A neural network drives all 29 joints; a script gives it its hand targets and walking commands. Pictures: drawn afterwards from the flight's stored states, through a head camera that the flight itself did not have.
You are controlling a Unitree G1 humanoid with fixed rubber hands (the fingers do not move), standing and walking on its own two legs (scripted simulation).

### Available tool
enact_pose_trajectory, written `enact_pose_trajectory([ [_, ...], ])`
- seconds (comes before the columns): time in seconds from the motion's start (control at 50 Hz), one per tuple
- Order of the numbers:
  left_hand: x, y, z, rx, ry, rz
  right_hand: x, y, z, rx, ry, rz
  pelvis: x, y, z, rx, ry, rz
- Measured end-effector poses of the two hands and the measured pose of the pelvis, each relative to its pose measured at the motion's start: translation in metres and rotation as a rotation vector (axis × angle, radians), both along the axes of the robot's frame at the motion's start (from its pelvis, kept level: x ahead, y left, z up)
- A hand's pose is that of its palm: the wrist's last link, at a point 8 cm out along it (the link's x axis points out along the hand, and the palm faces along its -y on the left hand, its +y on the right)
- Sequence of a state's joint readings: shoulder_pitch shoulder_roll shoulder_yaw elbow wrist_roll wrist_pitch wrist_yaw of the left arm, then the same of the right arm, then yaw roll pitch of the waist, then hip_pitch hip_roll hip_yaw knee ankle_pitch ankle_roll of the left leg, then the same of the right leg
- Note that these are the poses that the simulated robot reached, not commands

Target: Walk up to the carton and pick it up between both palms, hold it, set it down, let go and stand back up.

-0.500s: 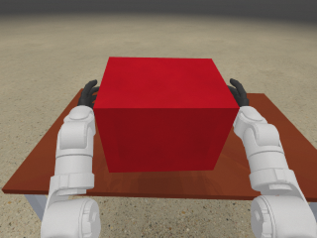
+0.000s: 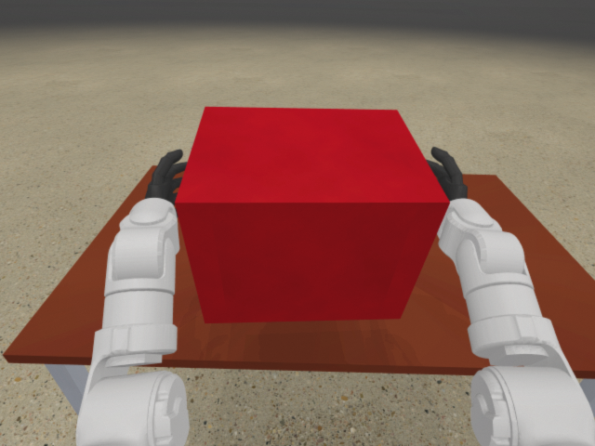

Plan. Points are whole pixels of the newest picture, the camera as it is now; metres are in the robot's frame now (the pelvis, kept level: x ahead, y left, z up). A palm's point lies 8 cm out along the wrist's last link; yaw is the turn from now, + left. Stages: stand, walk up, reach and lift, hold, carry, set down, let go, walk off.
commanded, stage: hold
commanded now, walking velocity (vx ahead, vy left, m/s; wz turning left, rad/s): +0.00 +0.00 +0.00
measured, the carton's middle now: (303, 213) +0.40 +0.01 +0.19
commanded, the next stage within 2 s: none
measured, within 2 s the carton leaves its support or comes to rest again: neither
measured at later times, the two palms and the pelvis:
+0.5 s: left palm (162, 206) +0.35 +0.20 +0.23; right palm (447, 205) +0.37 -0.18 +0.23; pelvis +0.00 +0.00 +0.00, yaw +0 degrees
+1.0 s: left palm (162, 207) +0.35 +0.20 +0.22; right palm (447, 205) +0.37 -0.18 +0.23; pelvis +0.00 +0.00 +0.00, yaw +0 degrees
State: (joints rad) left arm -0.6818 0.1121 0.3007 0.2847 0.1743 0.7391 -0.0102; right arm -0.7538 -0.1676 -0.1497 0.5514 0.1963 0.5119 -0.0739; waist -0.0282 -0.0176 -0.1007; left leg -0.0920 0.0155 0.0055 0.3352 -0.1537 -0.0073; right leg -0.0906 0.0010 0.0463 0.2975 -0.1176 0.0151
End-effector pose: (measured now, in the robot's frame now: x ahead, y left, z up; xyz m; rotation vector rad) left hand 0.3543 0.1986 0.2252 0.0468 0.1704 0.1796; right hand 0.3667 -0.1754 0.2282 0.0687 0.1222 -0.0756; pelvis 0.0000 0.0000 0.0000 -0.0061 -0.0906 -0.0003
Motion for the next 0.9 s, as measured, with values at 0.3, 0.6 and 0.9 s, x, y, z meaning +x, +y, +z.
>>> enact_pose_trajectory([
  [0.3, 0.0003, 0.0, -0.0004, 0.0, 0.001, 0.0, 0.0003, 0.0001, -0.0003, 0.003, 0.001, -0.001, 0.0001, 0.0, 0.0, 0.0, 0.0, 0.0],
  [0.6, 0.0001, 0.0, -0.0002, 0.0, 0.001, 0.0, 0.0002, 0.0001, -0.0002, 0.002, 0.001, -0.001, 0.0, 0.0, 0.0, 0.0, 0.0, 0.0],
  [0.9, 0.0007, -0.0001, -0.0012, 0.0, 0.004, -0.001, 0.0008, 0.0, -0.0012, 0.0, 0.003, -0.001, 0.0001, 0.0, 0.0, 0.0, 0.0, 0.0],
])
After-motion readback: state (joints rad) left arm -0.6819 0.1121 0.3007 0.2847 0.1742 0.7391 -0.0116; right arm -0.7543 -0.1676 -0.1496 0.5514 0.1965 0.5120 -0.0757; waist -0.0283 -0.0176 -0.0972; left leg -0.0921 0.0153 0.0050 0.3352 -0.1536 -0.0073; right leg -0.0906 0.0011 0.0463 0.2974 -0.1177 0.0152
